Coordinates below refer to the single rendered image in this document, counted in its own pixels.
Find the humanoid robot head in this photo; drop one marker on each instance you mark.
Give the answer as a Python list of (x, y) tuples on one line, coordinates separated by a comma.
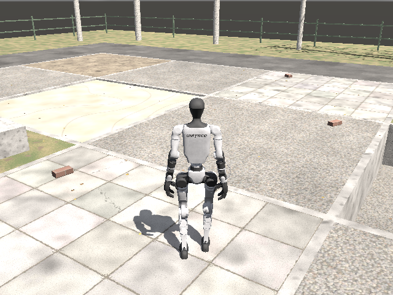
[(196, 106)]

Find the right robot hand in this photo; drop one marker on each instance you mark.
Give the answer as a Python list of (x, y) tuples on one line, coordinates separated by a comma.
[(224, 191)]

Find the left robot upper arm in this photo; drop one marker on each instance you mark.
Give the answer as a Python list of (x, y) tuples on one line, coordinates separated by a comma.
[(175, 139)]

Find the left robot forearm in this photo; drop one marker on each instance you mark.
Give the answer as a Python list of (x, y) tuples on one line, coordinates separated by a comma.
[(170, 168)]

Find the left robot shin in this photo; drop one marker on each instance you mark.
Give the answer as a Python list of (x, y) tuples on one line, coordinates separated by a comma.
[(183, 229)]

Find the right robot forearm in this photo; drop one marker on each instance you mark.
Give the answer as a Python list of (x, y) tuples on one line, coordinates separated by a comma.
[(221, 169)]

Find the right robot upper arm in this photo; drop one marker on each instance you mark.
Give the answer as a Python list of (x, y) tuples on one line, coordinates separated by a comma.
[(216, 131)]

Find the left robot hand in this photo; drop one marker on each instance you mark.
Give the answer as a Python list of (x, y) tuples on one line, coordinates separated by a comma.
[(167, 188)]

